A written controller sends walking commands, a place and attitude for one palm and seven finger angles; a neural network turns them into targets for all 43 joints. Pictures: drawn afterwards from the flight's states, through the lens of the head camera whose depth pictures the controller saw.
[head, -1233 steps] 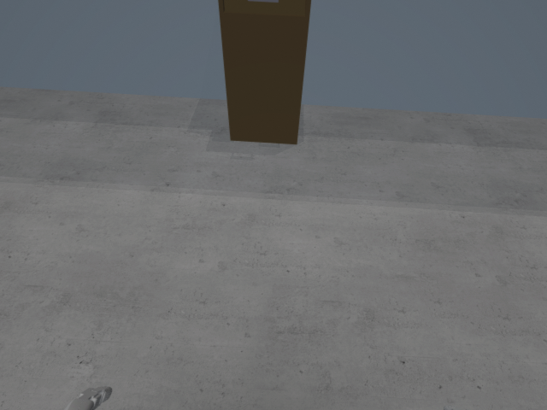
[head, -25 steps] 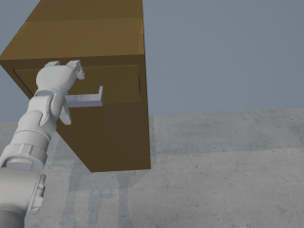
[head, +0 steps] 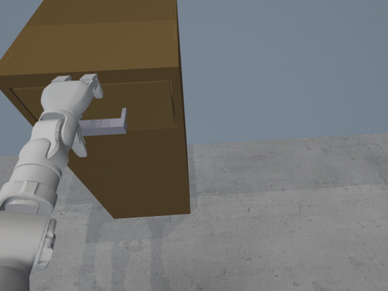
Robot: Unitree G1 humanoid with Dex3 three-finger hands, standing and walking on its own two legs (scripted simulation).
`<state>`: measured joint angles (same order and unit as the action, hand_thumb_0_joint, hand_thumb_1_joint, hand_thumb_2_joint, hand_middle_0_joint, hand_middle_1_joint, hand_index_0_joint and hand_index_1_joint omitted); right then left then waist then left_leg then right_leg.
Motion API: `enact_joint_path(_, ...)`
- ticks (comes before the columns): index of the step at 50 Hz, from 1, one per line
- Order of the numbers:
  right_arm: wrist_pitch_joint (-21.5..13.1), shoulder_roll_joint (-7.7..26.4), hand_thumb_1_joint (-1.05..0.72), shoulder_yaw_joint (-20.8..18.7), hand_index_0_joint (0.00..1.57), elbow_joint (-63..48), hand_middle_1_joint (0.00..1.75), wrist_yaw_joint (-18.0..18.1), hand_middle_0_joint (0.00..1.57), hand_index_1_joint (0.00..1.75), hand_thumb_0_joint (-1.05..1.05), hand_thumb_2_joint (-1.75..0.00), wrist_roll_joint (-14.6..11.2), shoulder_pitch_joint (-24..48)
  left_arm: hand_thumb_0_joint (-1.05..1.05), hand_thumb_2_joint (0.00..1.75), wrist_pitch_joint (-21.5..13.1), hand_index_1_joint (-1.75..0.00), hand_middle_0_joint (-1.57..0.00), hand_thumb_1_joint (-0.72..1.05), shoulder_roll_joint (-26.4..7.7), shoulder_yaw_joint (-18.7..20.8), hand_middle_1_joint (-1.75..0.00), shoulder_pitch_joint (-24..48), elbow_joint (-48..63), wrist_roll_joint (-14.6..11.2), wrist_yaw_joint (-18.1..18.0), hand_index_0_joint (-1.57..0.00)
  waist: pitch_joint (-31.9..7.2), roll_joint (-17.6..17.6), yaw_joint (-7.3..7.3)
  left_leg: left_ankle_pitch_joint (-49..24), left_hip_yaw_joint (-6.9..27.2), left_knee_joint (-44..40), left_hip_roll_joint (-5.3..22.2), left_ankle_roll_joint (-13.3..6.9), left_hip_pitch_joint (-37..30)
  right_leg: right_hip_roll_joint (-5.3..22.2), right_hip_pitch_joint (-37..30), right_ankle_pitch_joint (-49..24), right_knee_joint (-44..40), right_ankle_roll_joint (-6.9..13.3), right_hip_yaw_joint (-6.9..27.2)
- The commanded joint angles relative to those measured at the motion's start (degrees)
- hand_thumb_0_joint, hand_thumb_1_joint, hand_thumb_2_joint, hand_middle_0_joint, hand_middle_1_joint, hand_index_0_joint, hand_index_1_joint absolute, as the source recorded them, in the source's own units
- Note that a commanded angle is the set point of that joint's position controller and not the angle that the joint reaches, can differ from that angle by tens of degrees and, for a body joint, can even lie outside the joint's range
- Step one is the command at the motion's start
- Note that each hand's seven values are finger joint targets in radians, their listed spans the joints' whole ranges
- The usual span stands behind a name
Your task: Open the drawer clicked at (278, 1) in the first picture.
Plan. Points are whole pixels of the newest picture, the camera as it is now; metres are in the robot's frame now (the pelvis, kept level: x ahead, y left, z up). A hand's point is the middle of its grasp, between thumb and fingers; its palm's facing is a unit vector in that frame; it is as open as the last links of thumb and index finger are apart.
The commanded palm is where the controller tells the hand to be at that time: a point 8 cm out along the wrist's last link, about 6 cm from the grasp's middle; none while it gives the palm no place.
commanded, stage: re-aim the fingers above the handle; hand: left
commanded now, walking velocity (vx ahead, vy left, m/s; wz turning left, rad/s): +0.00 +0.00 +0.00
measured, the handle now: (100, 120) +0.49 +0.25 +0.04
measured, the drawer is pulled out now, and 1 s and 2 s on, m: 0.00 0.00 0.00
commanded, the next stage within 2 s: lower the fingers behind the handle in 1.50 s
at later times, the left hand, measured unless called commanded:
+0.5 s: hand (82, 116) +0.45 +0.26 +0.10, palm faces +0.00 -0.01 -1.00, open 13.7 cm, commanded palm +0.43 +0.27 +0.16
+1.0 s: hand (72, 116) +0.44 +0.27 +0.11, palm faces +0.02 -0.01 -1.00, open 13.8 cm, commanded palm +0.41 +0.27 +0.16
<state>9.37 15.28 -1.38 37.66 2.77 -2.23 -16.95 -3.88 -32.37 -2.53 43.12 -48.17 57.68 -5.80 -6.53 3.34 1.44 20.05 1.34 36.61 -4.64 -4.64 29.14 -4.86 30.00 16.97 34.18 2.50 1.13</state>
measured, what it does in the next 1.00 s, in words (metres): stands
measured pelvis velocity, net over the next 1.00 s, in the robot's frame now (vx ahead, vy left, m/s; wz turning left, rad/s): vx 0.00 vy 0.00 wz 0.00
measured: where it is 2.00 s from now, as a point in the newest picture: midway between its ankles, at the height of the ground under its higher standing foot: outside the picture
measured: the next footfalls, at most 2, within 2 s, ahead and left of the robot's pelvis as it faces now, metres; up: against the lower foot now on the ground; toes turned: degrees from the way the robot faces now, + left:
none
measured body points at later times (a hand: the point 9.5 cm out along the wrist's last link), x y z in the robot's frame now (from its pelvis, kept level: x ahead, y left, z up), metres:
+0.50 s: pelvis +0.00 +0.00 +0.00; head +0.06 -0.01 +0.45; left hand +0.45 +0.26 +0.15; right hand +0.08 -0.26 -0.13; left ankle -0.03 +0.07 -0.72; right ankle -0.01 -0.10 -0.72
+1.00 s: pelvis +0.00 +0.00 +0.00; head +0.05 -0.01 +0.45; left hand +0.43 +0.27 +0.16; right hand +0.09 -0.27 -0.13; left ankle -0.03 +0.07 -0.72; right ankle -0.01 -0.10 -0.72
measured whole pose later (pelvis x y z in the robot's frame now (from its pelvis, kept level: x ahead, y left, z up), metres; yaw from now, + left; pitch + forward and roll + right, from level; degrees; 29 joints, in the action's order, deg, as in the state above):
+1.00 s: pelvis +0.00 +0.00 +0.00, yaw +0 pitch +12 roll -1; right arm 8.6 15.3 -1.7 37.3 2.6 -2.0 -15.4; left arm -4.5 -33.1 -0.5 40.6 -45.8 57.9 -6.7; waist -6.6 3.3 0.9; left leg 19.7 1.0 36.2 -4.6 -4.6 28.4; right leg -4.8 29.4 16.6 34.0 2.5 1.4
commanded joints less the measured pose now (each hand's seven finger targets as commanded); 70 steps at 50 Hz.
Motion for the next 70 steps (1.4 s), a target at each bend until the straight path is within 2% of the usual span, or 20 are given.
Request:
enact_joint_path(1,-1.7,8.3,-0.9,-3.0,0.2,-5.5,0.3,1.1,0.2,0.3,0.0,-0.9,-0.2,-2.2,0.0,0.3,0.3,-1.2,-0.3,-0.5,-15.5,4.8,-1.2,24.6,9.0,0.1,-1.4,-0.3,-19.6,-1.4,1.0,-24.6,0.4,-2.6,3.1,2.1,-9.7,2.2,-10.3,-17.3,-2.2,0.3,0.4)
enact_joint_path(3,-1.8,8.1,-0.9,-3.1,0.2,-5.5,0.3,0.9,0.2,0.3,0.0,-0.9,-0.2,-2.4,0.0,0.3,0.0,-1.2,-0.3,-0.5,-13.1,3.0,-1.2,24.9,9.1,-0.2,-1.2,-0.3,-19.0,-1.2,1.46,-25.0,0.7,-2.5,3.2,2.2,-10.5,2.2,-9.4,-16.7,-2.5,0.4,0.3)
enact_joint_path(9,-2.0,8.1,-0.9,-3.1,0.2,-5.8,0.3,1.0,0.2,0.3,0.0,-0.9,-0.2,-2.6,0.0,0.3,-1.2,-1.2,-0.3,-0.5,-15.3,4.7,-1.2,25.7,10.4,0.0,-1.6,-0.3,-19.5,0.2,1.05,-24.3,0.9,-2.6,3.2,2.3,-10.1,2.1,-9.3,-16.0,-2.0,0.6,0.2)
enact_joint_path(14,-2.5,7.9,-0.9,-3.7,0.2,-5.7,0.3,0.8,0.2,0.3,0.0,-0.9,0.4,-2.8,0.0,0.3,-3.1,-1.2,-0.3,-0.5,-17.6,7.8,-1.2,26.3,15.7,-0.2,-3.5,-0.3,-24.7,2.3,0.29,-31.8,1.4,-1.3,3.5,3.0,-14.3,1.7,-9.9,-19.0,-1.0,0.6,0.2)
enact_joint_path(17,-2.3,8.0,-0.9,-3.5,0.2,-5.2,0.3,0.5,0.2,0.3,0.0,-0.9,0.3,-2.4,0.0,0.3,-1.8,-1.2,-0.3,-0.5,-18.5,9.4,-1.2,24.0,13.3,-0.1,-4.5,-0.3,-23.5,1.0,-0.28,-32.3,1.3,-1.7,3.7,3.4,-12.7,1.6,-10.4,-18.7,-1.0,0.6,-0.1)
enact_joint_path(20,-2.4,8.2,-0.9,-3.2,0.2,-5.1,0.3,0.2,0.2,0.3,0.0,-0.9,-0.2,-1.8,0.0,0.3,0.6,-1.2,-0.3,-0.5,-16.0,6.5,-1.2,24.5,10.3,0.2,-4.9,-0.3,-18.4,0.1,0.58,-27.8,1.2,-2.6,3.7,3.3,-10.7,1.7,-8.0,-16.2,-1.6,0.6,-0.6)
enact_joint_path(23,-2.1,8.6,-0.9,-3.2,0.2,-5.1,0.3,0.6,0.2,0.3,0.0,-0.9,0.0,-2.0,0.0,0.3,1.2,-1.2,-0.3,-0.5,-20.2,8.8,-1.2,25.5,10.8,0.9,-4.3,-0.3,-22.8,-0.1,-0.03,-29.3,1.0,-2.5,3.6,3.1,-11.8,1.9,-11.1,-18.3,-1.5,0.5,0.1)
enact_joint_path(29,-2.0,8.4,-0.9,-3.0,0.2,-6.0,0.3,0.9,0.2,0.3,0.0,-0.9,-0.2,-1.4,0.0,0.3,0.7,-1.2,-0.3,-0.5,-17.4,7.0,-1.2,22.8,11.1,-0.1,-2.0,-0.3,-21.5,-1.6,-0.16,-29.9,1.0,-3.0,3.8,2.8,-12.0,2.1,-11.8,-18.8,-1.9,0.3,-0.2)
enact_joint_path(32,-2.1,8.1,-0.9,-3.3,0.2,-6.5,0.3,0.7,0.2,0.3,0.0,-0.9,-0.1,-1.3,0.0,0.3,-0.4,-1.2,-0.3,-0.5,-12.6,3.4,-1.2,22.0,13.6,-0.8,-0.7,-0.3,-21.3,-1.1,0.78,-32.0,1.1,-2.4,3.8,2.7,-14.5,2.1,-10.5,-18.9,-2.7,0.2,0.0)
enact_joint_path(37,-2.1,8.2,-0.9,-3.3,0.2,-6.1,0.3,0.9,0.2,0.3,0.0,-0.9,0.0,-1.1,0.0,0.3,-2.0,-1.2,-0.3,-0.5,-15.0,5.4,-1.2,23.2,15.5,-0.9,-0.8,-0.3,-20.5,-0.7,0.3,-28.9,1.6,-2.9,3.6,2.9,-13.9,2.1,-10.0,-16.8,-2.7,0.6,0.0)
enact_joint_path(38,-2.3,7.8,-0.9,-3.2,0.2,-6.0,0.3,0.8,0.2,0.3,0.0,-0.9,-0.2,-0.9,0.0,0.3,-2.2,-1.2,-0.3,-0.5,-13.0,3.3,-1.2,25.6,16.1,-1.1,-1.0,-0.3,-19.6,0.3,1.16,-28.3,1.7,-2.6,3.5,2.9,-14.3,2.1,-8.5,-16.3,-2.6,0.5,-0.1)
enact_joint_path(39,-2.3,8.0,-0.9,-3.4,0.2,-5.6,0.3,0.8,0.2,0.3,0.0,-0.9,-0.1,-1.1,0.0,0.3,-2.4,-1.2,-0.3,-0.5,-16.7,7.1,-1.2,24.0,15.0,-0.7,-1.6,-0.3,-19.9,0.4,0.0,-28.3,1.7,-2.6,3.5,3.0,-13.8,2.0,-9.0,-16.1,-2.3,0.7,-0.1)
enact_joint_path(46,-2.6,7.9,-0.9,-3.2,0.2,-5.3,0.3,0.6,0.2,0.3,0.0,-0.9,0.3,-0.5,0.0,0.3,-1.1,-1.2,-0.3,-0.5,-19.5,9.4,-1.2,24.0,14.3,0.0,-3.9,-0.3,-22.9,2.0,-0.94,-30.1,0.7,-2.4,3.2,3.2,-12.8,2.1,-11.7,-19.0,-1.5,0.7,0.1)
enact_joint_path(47,-2.3,8.1,-0.9,-3.2,0.2,-5.5,0.3,0.6,0.2,0.3,0.0,-0.9,0.4,-0.6,0.0,0.3,-0.8,-1.2,-0.3,-0.5,-20.9,10.8,-1.2,22.5,13.6,0.1,-3.8,-0.3,-24.0,0.0,-1.31,-31.3,0.9,-2.4,3.3,3.2,-12.2,2.0,-13.4,-20.1,-1.4,0.7,0.3)
enact_joint_path(48,-2.3,7.8,-0.9,-3.1,0.2,-5.9,0.3,0.6,0.2,0.3,0.0,-0.9,0.2,-0.3,0.0,0.3,-0.2,-1.2,-0.3,-0.5,-17.3,7.6,-1.2,20.7,12.4,-0.2,-3.3,-0.3,-22.9,0.0,-0.81,-30.9,0.4,-2.2,3.1,2.8,-11.9,2.2,-13.1,-20.7,-1.6,0.4,0.4)
enact_joint_path(52,-2.0,8.5,-0.9,-3.1,0.2,-6.5,0.3,0.6,0.2,0.3,0.0,-0.9,-0.3,0.0,0.0,0.3,0.8,-1.2,-0.3,-0.5,-14.0,4.6,-1.2,18.0,11.8,-1.1,-0.5,-0.3,-20.1,-2.2,-0.1,-29.0,0.1,-3.1,3.3,2.4,-11.2,2.3,-13.1,-20.4,-2.7,0.3,0.3)
enact_joint_path(57,-2.3,8.3,-0.9,-3.4,0.2,-6.3,0.3,1.2,0.2,0.3,0.0,-0.9,-0.3,-0.4,0.0,0.3,-1.9,-1.2,-0.3,-0.5,-11.4,1.2,-1.2,24.6,16.8,-1.7,1.7,-0.3,-18.0,-1.7,2.05,-25.3,1.1,-3.0,3.3,1.9,-13.9,2.4,-9.0,-15.9,-3.9,0.2,0.3)
enact_joint_path(63,-3.2,7.9,-0.9,-3.1,0.2,-4.9,0.3,1.5,0.2,0.3,0.0,-0.9,0.1,-1.3,0.0,0.3,-5.0,-1.2,-0.3,-0.5,-20.0,8.6,-1.2,30.8,16.5,-0.5,-2.8,-0.3,-20.3,2.7,0.87,-23.8,2.1,-2.4,3.0,2.9,-12.7,2.0,-6.9,-12.9,-1.7,0.9,0.1)
enact_joint_path(67,-3.1,7.9,-0.9,-2.9,0.2,-4.4,0.3,0.8,0.2,0.3,0.0,-0.9,0.5,-1.8,0.0,0.3,-2.1,-1.2,-0.3,-0.5,-22.7,11.8,-1.2,28.2,10.8,0.8,-6.0,-0.3,-23.1,3.2,-0.57,-28.0,1.7,-1.8,3.1,4.1,-11.3,1.6,-8.4,-15.3,-0.3,1.2,-0.5)
enact_joint_path(70,-2.8,8.1,-0.9,-2.8,0.2,-4.9,0.3,0.3,0.2,0.3,0.0,-0.9,0.3,-1.9,0.0,0.3,2.0,-1.2,-0.3,-0.5,-17.8,7.4,-1.2,23.9,5.4,0.8,-5.3,-0.3,-21.8,0.8,-0.48,-28.3,0.7,-2.0,3.5,3.8,-10.1,1.8,-9.1,-16.8,-0.5,0.7,-0.8)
